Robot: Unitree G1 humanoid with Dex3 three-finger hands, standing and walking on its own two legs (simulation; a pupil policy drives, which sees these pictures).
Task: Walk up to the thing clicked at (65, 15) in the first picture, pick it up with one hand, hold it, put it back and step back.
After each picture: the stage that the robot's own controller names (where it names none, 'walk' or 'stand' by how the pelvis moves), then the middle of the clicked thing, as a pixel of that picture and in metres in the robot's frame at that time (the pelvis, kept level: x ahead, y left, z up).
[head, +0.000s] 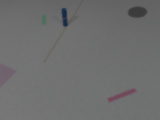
stand; (64, 17) +1.90 +0.24 -0.65
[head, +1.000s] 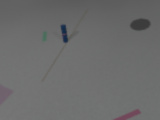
walk; (64, 33) +1.76 +0.33 -0.64
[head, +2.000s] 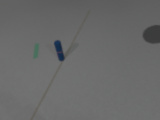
walk; (59, 51) +1.20 +0.34 -0.65
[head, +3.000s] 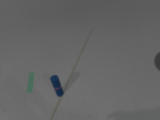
walk; (57, 86) +0.80 +0.32 -0.65
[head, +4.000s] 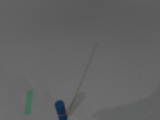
walk; (61, 112) +0.56 +0.21 -0.65
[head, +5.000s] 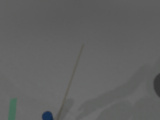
stand; out of the picture +0.46 +0.23 -0.64
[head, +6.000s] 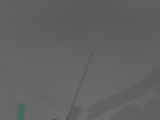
stand; out of the picture +0.43 +0.21 -0.65
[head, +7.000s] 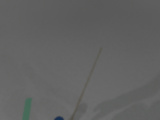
stand; out of the picture +0.43 +0.18 -0.65
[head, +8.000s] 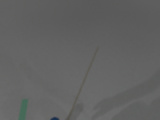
stand; out of the picture +0.42 +0.21 -0.66
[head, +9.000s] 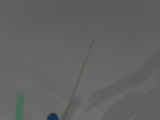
stand; out of the picture +0.40 +0.21 -0.65
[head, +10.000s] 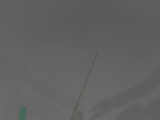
stand; out of the picture +0.38 +0.20 -0.66
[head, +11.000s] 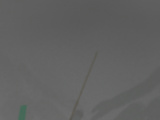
stand; out of the picture +0.38 +0.20 -0.66
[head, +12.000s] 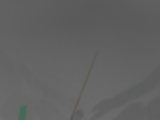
stand; out of the picture +0.38 +0.20 -0.66
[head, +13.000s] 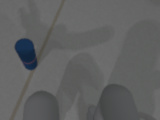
go down; (28, 56) +0.49 +0.19 -0.31
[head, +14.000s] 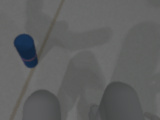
approach; (28, 53) +0.50 +0.18 -0.28
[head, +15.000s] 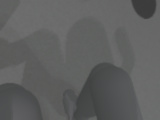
close in; out of the picture +0.50 +0.23 -0.18
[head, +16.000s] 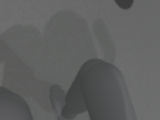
close; out of the picture +0.49 +0.25 -0.17
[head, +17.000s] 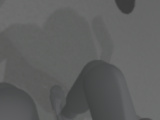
lift; out of the picture +0.46 +0.24 -0.18
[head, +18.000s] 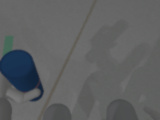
lift; (27, 81) +0.34 +0.18 -0.01
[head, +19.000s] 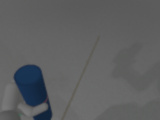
hold; (37, 98) +0.30 +0.16 +0.01
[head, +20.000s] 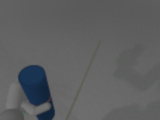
hold; (40, 98) +0.31 +0.15 +0.02
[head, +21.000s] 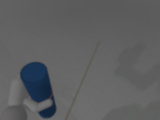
hold; (41, 94) +0.32 +0.15 +0.02
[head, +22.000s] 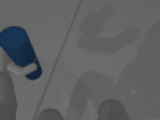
crouch; (25, 58) +0.43 +0.17 -0.04
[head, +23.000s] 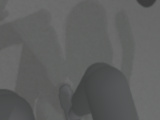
lower; out of the picture +0.49 +0.22 -0.17
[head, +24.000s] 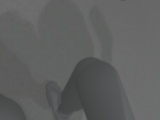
lower; out of the picture +0.50 +0.24 -0.19
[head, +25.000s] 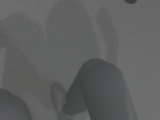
lower; out of the picture +0.49 +0.24 -0.19
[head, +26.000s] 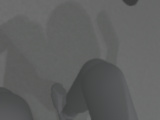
lower; out of the picture +0.48 +0.24 -0.18
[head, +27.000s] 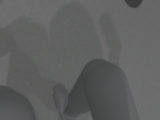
loosen; out of the picture +0.47 +0.22 -0.18
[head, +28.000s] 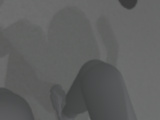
withdraw; out of the picture +0.48 +0.22 -0.19
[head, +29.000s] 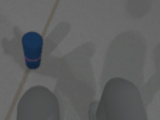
walk; (32, 53) +0.48 +0.17 -0.23
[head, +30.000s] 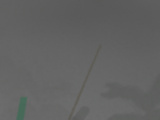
stand; out of the picture +0.39 +0.14 -0.58
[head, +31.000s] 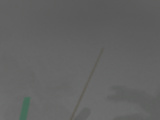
stand; out of the picture +0.40 +0.14 -0.60
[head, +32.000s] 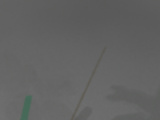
stand; out of the picture +0.40 +0.14 -0.60
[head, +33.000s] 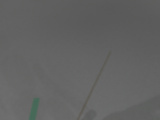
walk; out of the picture +0.41 +0.14 -0.65
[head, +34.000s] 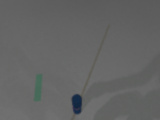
walk; (77, 105) +0.48 +0.06 -0.64
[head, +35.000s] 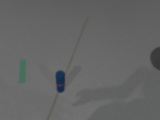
walk; (60, 82) +0.69 +0.12 -0.64
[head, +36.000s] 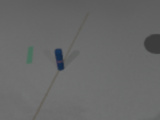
stand; (59, 60) +1.01 +0.24 -0.63
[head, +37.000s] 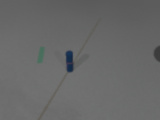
stand; (69, 62) +1.05 +0.14 -0.64
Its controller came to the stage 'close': yes
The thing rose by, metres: 0.68
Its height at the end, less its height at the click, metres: +0.00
